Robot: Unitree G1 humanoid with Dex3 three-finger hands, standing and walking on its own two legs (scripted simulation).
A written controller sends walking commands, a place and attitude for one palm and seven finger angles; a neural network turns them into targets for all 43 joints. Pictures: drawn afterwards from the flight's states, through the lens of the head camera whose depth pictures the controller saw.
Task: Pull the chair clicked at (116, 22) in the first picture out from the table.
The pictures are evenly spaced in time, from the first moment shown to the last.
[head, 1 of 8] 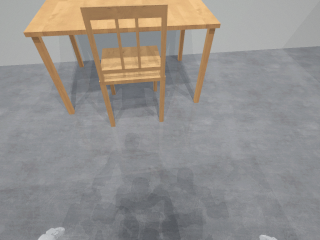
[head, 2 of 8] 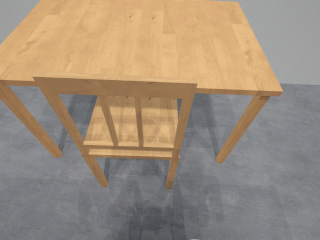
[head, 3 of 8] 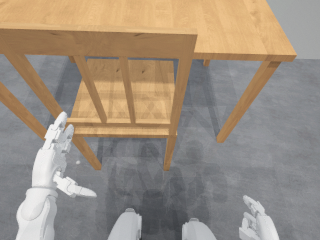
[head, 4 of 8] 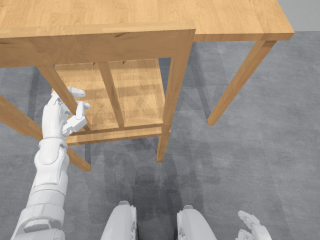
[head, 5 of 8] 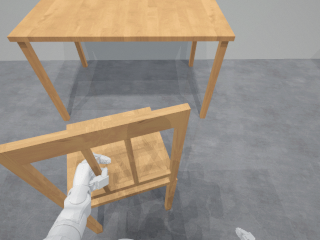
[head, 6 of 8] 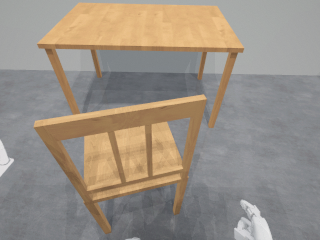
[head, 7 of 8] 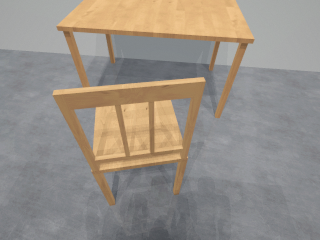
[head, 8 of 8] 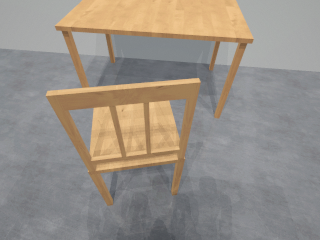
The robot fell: no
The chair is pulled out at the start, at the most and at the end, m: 0.00 0.58 0.57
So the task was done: yes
